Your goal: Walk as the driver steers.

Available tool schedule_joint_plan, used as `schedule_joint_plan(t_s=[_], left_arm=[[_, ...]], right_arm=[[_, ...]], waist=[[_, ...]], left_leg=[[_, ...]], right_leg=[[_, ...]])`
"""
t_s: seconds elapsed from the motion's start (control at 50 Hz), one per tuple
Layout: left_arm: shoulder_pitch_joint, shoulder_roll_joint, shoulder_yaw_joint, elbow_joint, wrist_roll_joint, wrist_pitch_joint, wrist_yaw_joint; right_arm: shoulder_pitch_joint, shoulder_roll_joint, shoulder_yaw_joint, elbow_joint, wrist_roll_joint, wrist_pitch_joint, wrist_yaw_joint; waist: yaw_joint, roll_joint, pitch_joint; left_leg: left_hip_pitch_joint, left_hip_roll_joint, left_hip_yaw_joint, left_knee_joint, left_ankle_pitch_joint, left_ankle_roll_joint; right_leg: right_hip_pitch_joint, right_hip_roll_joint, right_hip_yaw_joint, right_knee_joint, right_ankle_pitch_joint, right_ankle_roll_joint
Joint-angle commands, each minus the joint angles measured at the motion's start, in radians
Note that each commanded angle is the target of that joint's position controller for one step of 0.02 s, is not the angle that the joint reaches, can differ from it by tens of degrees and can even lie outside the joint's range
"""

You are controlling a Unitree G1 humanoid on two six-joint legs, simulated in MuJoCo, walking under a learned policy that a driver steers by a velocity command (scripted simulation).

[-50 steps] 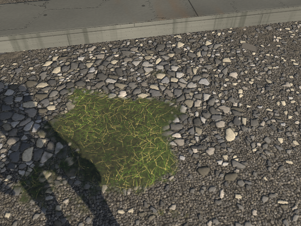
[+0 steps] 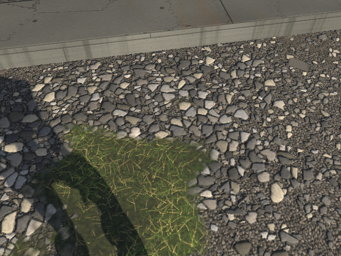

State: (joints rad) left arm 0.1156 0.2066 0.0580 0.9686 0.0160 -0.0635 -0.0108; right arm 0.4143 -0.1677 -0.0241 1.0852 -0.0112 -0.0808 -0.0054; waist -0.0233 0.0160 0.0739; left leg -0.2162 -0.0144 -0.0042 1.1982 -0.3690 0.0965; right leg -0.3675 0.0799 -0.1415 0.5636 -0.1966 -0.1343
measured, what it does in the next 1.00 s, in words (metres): walks ahead: left foot, then right foot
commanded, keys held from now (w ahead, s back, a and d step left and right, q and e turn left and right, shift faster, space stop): w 0.44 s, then w+q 0.56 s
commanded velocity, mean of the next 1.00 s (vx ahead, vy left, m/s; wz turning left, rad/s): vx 0.50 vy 0.00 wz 0.21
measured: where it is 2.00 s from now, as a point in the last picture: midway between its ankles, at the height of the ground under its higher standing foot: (128, 136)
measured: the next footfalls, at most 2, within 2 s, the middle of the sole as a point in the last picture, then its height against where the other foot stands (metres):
left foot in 0.46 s outside the picture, level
right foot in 0.98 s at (185, 189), level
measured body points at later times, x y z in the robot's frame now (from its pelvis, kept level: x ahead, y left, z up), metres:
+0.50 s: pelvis +0.29 +0.04 +0.00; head +0.33 +0.05 +0.45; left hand +0.21 +0.27 -0.15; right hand +0.46 -0.19 -0.12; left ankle +0.39 +0.11 -0.72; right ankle +0.09 -0.05 -0.67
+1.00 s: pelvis +0.57 +0.02 +0.00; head +0.60 +0.02 +0.45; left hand +0.75 +0.28 -0.08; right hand +0.56 -0.25 -0.14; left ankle +0.40 +0.10 -0.71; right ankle +0.70 -0.06 -0.73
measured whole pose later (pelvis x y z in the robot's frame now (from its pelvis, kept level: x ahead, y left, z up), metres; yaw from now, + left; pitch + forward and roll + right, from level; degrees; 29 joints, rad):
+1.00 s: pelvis +0.57 +0.02 +0.00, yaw +14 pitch +2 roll +1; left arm -0.03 0.21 0.02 0.76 0.03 -0.09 -0.01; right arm 0.46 -0.23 -0.08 0.97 -0.01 -0.06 0.00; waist -0.10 -0.01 0.04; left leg -0.04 -0.10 -0.16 0.53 -0.46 0.07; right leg -0.45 -0.01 0.00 0.51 -0.07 -0.02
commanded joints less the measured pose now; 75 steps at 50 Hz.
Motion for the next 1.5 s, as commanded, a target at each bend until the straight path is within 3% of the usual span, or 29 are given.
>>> schedule_joint_plan(t_s=[0.02,0.06,0.1,0.16,0.24,0.34,0.4,0.44,0.46,0.48,0.5,0.52,0.54,0.58,0.68,0.86,0.92,0.96,0.98,1.0,1.02,1.04,1.06,1.1,1.2,1.32,1.42,1.46,1.5], left_arm=[[0.124,0.048,0.004,0.019,-0.003,-0.022,0.004],[0.171,0.035,-0.005,0.047,-0.001,-0.04,0.012],[0.218,0.065,-0.003,0.063,-0.002,-0.051,0.014],[0.277,0.081,-0.006,0.068,-0.004,-0.049,0.014],[0.356,0.076,-0.014,0.079,-0.007,-0.048,0.015],[0.435,0.087,-0.016,0.107,0.006,-0.042,0.028],[0.397,0.111,-0.01,0.106,0.012,-0.041,0.036],[0.362,0.126,-0.006,0.101,0.008,-0.035,0.034],[0.343,0.111,-0.013,0.074,-0.002,-0.037,0.032],[0.459,0.008,-0.03,0.05,-0.045,-0.038,0.015],[0.395,0.101,-0.004,0.053,-0.014,-0.039,0.015],[0.293,0.103,0.001,0.011,-0.005,-0.043,0.012],[0.238,0.093,0.0,-0.004,-0.001,-0.051,0.01],[0.234,0.061,-0.001,-0.015,0.022,-0.031,0.004],[0.116,0.054,-0.003,-0.086,0.029,0.01,-0.006],[-0.218,0.075,-0.015,-0.236,0.006,0.004,-0.01],[-0.182,0.104,-0.009,-0.254,0.0,-0.011,-0.007],[-0.007,0.139,0.008,-0.209,0.0,-0.027,0.006],[0.132,0.186,0.025,-0.178,0.017,-0.042,0.019],[0.276,0.276,0.043,-0.183,0.046,-0.046,0.034],[0.236,0.325,0.055,-0.183,0.045,-0.027,0.027],[0.16,0.215,0.037,-0.201,0.033,-0.015,0.024],[0.098,0.132,0.016,-0.213,0.022,-0.015,0.02],[0.092,0.099,0.004,-0.196,0.02,-0.024,0.022],[0.179,0.118,0.013,-0.153,-0.001,-0.059,0.015],[0.248,0.123,0.012,-0.119,0.005,-0.054,0.013],[0.339,0.162,0.017,-0.066,0.004,-0.036,0.018],[0.352,0.183,0.019,-0.046,0.004,-0.022,0.021],[0.346,0.188,0.013,-0.038,-0.004,-0.005,0.023]], right_arm=[[-0.008,-0.083,-0.025,-0.078,-0.019,-0.001,0.009],[0.022,-0.043,-0.021,-0.072,-0.029,0.023,0.019],[-0.036,-0.051,-0.025,-0.098,-0.029,0.037,0.025],[-0.194,-0.071,-0.029,-0.156,-0.026,0.045,0.032],[-0.361,-0.054,-0.018,-0.213,-0.012,0.04,0.038],[-0.481,-0.065,-0.015,-0.259,-0.009,0.03,0.035],[-0.414,-0.09,-0.028,-0.253,-0.01,0.017,0.026],[-0.147,-0.129,-0.052,-0.166,-0.017,0.003,0.01],[0.033,-0.194,-0.074,-0.122,-0.04,-0.004,-0.001],[0.123,-0.304,-0.104,-0.108,-0.054,0.001,0.0],[0.044,-0.257,-0.096,-0.108,-0.012,0.017,0.013],[-0.079,-0.215,-0.082,-0.129,0.001,0.018,0.017],[-0.134,-0.154,-0.066,-0.136,-0.002,0.014,0.022],[-0.145,-0.095,-0.046,-0.115,0.001,0.003,0.014],[-0.061,-0.168,-0.06,-0.104,0.007,-0.011,0.004],[0.085,-0.183,-0.069,-0.12,-0.004,0.005,0.003],[0.045,-0.211,-0.081,-0.147,-0.01,0.009,-0.008],[-0.007,-0.236,-0.091,-0.169,-0.007,0.006,-0.004],[-0.012,-0.213,-0.087,-0.181,0.0,0.0,0.004],[0.017,-0.131,-0.068,-0.227,0.027,-0.004,0.005],[0.112,-0.112,-0.064,-0.25,0.037,0.004,0.004],[0.088,-0.171,-0.072,-0.216,0.006,0.023,-0.003],[0.016,-0.165,-0.071,-0.22,-0.006,0.026,0.009],[-0.041,-0.143,-0.071,-0.238,-0.021,0.039,0.028],[-0.14,-0.127,-0.063,-0.291,-0.026,0.077,0.058],[-0.348,-0.099,-0.035,-0.369,-0.024,0.07,0.08],[-0.447,-0.106,-0.023,-0.403,-0.034,0.061,0.076],[-0.411,-0.12,-0.028,-0.392,-0.041,0.054,0.064],[-0.18,-0.149,-0.046,-0.312,-0.053,0.034,0.05]], waist=[[0.012,0.009,-0.003],[-0.021,-0.021,-0.006],[-0.026,-0.039,0.01],[0.003,-0.046,0.04],[0.052,-0.061,0.039],[0.088,-0.079,0.04],[0.033,-0.096,0.003],[-0.083,-0.082,-0.131],[-0.15,-0.037,-0.242],[-0.107,0.205,-0.381],[-0.086,0.085,-0.355],[-0.043,0.062,-0.184],[-0.021,0.005,-0.108],[0.042,0.009,-0.048],[0.05,0.029,-0.021],[-0.062,0.062,-0.012],[-0.026,0.077,-0.025],[0.057,0.056,-0.094],[0.113,-0.015,-0.188],[0.143,-0.163,-0.359],[0.067,-0.354,-0.397],[0.037,-0.176,-0.261],[0.037,-0.067,-0.139],[0.019,-0.099,-0.072],[0.007,-0.105,-0.073],[0.044,-0.097,-0.013],[0.07,-0.101,0.018],[0.044,-0.12,-0.015],[-0.062,-0.093,-0.153]], left_leg=[[-0.315,0.099,-0.057,0.069,0.085,0.005],[-0.255,0.109,-0.042,-0.004,0.087,-0.016],[-0.305,0.12,-0.016,-0.069,0.126,-0.033],[-0.418,0.138,0.019,-0.208,0.241,-0.059],[-0.414,0.107,0.069,-0.443,0.364,-0.072],[-0.43,0.065,0.096,-0.59,0.343,-0.039],[-0.294,0.011,0.114,-0.652,0.223,0.011],[0.022,-0.034,0.126,-0.746,0.247,0.057],[0.283,0.114,-0.028,-0.748,0.197,0.105],[0.591,0.422,-0.551,-0.816,0.141,0.276],[0.539,0.395,-0.686,-0.917,0.114,0.272],[0.392,0.357,-0.515,-0.932,0.108,0.239],[0.266,0.314,-0.423,-0.966,0.2,0.211],[0.102,0.224,-0.288,-1.003,0.336,0.156],[0.02,0.174,-0.226,-1.048,0.386,0.17],[0.176,0.158,-0.265,-0.965,0.501,0.131],[0.182,0.171,-0.3,-0.892,0.558,0.094],[0.124,0.132,-0.289,-0.728,0.659,0.056],[0.041,0.059,-0.239,-0.517,0.59,0.034],[-0.151,-0.031,-0.139,-0.215,0.247,0.006],[-0.378,-0.107,-0.076,-0.04,-0.212,-0.002],[-0.434,-0.015,-0.097,0.056,-0.123,0.008],[-0.428,0.019,-0.09,0.034,-0.027,0.002],[-0.386,0.066,-0.074,-0.03,0.044,-0.018],[-0.459,0.088,-0.044,-0.049,0.154,-0.044],[-0.451,0.08,0.017,-0.361,0.344,-0.054],[-0.359,0.039,0.092,-0.577,0.249,-0.001],[-0.265,-0.012,0.122,-0.624,0.155,0.035],[0.046,-0.066,0.128,-0.742,0.2,0.08]], right_leg=[[0.191,-0.341,0.467,-0.41,-0.061,-0.131],[0.136,-0.298,0.362,-0.424,0.068,-0.108],[0.141,-0.277,0.301,-0.442,0.135,-0.106],[0.194,-0.254,0.25,-0.472,0.19,-0.092],[0.274,-0.227,0.188,-0.454,0.355,-0.054],[0.464,-0.271,0.18,-0.392,0.51,-0.061],[0.514,-0.293,0.156,-0.262,0.806,-0.045],[0.458,-0.258,0.119,0.033,0.888,-0.015],[0.267,-0.222,0.087,0.29,0.614,0.003],[-0.122,-0.032,0.034,0.714,-0.074,0.06],[-0.24,-0.031,0.171,0.809,-0.268,0.046],[-0.304,-0.095,0.179,0.788,-0.181,0.041],[-0.284,-0.129,0.178,0.726,-0.115,0.044],[-0.186,-0.169,0.176,0.607,-0.08,0.07],[-0.209,-0.174,0.137,0.422,-0.006,0.144],[-0.26,-0.125,0.139,0.082,0.168,0.169],[-0.135,-0.106,0.158,-0.016,0.103,0.144],[0.123,-0.066,0.136,-0.102,0.061,0.116],[0.328,-0.137,0.195,-0.134,0.042,0.083],[0.587,-0.412,0.49,-0.166,-0.139,0.029],[0.646,-0.553,0.878,-0.3,-0.176,-0.057],[0.516,-0.516,0.809,-0.3,-0.305,-0.057],[0.38,-0.455,0.638,-0.32,-0.259,-0.035],[0.261,-0.374,0.411,-0.358,-0.032,0.002],[0.282,-0.352,0.202,-0.387,0.276,-0.007],[0.285,-0.313,0.038,-0.414,0.333,0.0],[0.397,-0.355,-0.001,-0.382,0.472,-0.002],[0.453,-0.363,-0.022,-0.266,0.75,0.003],[0.402,-0.332,-0.072,0.036,0.827,0.027]])
Keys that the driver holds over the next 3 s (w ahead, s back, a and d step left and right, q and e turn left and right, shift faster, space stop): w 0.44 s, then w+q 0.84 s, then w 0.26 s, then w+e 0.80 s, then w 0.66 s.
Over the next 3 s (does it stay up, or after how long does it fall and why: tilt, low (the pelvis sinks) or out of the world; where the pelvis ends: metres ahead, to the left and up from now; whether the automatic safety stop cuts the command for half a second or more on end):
stays up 1.54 0.31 0.02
